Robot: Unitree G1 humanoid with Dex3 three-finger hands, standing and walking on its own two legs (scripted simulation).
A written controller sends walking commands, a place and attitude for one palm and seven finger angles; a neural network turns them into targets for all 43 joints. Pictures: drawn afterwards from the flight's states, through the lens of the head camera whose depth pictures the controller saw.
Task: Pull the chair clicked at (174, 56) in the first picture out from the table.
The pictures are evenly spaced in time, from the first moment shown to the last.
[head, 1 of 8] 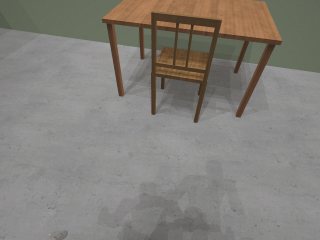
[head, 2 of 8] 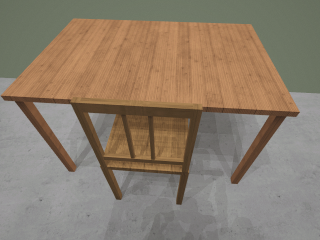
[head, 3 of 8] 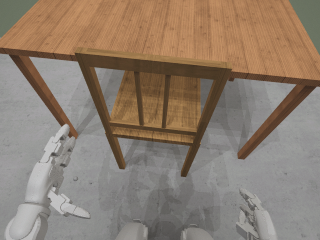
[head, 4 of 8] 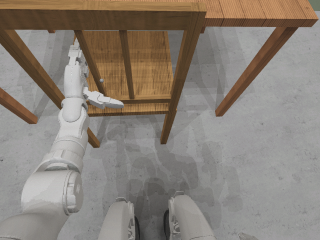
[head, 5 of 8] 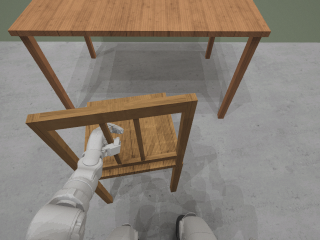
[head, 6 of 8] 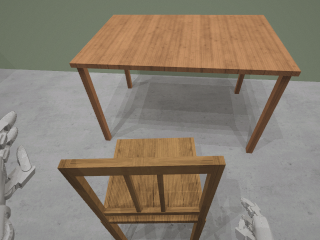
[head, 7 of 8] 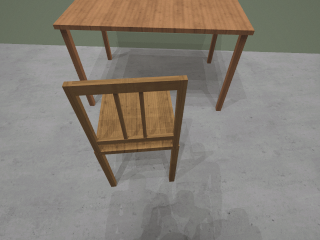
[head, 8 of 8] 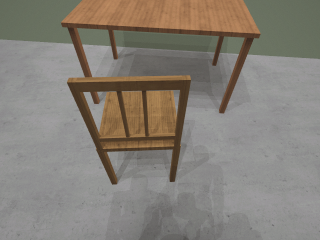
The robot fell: no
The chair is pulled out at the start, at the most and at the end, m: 0.00 0.53 0.52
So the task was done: yes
